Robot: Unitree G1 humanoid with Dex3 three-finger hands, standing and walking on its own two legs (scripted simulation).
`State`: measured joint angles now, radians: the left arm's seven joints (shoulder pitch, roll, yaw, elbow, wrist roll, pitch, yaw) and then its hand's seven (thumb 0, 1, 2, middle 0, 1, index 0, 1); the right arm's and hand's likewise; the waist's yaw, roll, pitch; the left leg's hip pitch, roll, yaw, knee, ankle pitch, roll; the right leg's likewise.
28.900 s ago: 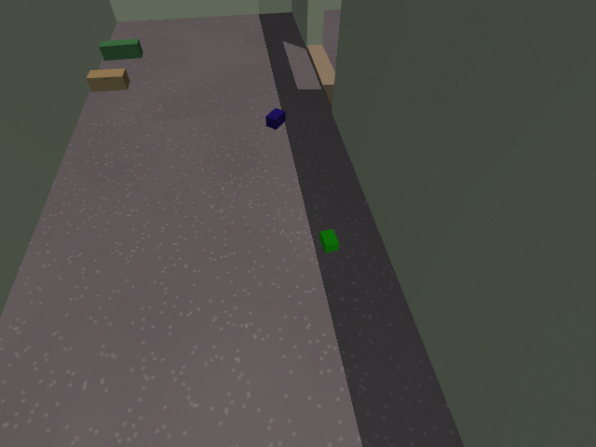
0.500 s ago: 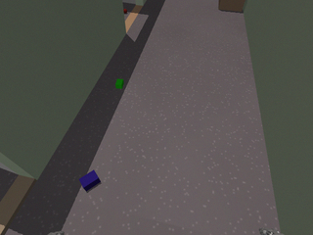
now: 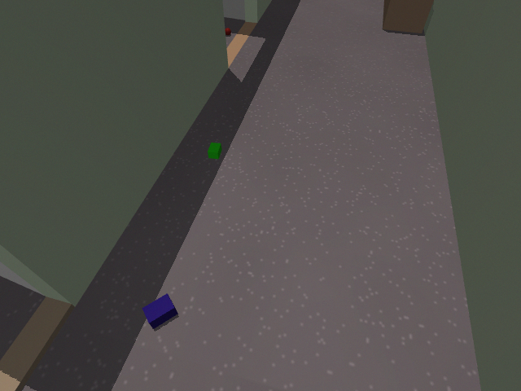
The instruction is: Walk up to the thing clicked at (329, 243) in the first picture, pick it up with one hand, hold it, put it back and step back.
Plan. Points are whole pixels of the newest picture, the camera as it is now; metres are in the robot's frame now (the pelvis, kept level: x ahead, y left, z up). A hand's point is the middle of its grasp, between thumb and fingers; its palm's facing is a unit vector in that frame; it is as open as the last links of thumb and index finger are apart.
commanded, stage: stand
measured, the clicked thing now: (214, 150) +1.44 +0.23 -0.76
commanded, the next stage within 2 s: none
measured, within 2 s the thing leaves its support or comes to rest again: neither
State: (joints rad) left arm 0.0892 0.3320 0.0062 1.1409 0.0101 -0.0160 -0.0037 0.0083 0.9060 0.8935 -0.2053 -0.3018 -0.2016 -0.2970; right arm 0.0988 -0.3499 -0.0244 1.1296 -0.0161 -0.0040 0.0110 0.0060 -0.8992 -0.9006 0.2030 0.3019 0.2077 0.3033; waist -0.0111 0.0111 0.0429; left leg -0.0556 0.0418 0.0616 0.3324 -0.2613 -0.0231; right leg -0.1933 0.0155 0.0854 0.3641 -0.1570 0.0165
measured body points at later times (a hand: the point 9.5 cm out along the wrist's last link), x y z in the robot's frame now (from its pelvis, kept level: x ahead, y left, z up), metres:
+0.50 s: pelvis +0.00 +0.00 +0.00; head +0.01 +0.00 +0.45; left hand +0.08 +0.30 -0.13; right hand +0.08 -0.30 -0.13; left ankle -0.05 +0.13 -0.75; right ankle +0.02 -0.13 -0.75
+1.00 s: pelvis -0.01 +0.00 +0.00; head +0.00 +0.00 +0.45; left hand +0.06 +0.30 -0.13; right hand +0.07 -0.30 -0.13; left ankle -0.05 +0.13 -0.75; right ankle +0.02 -0.13 -0.75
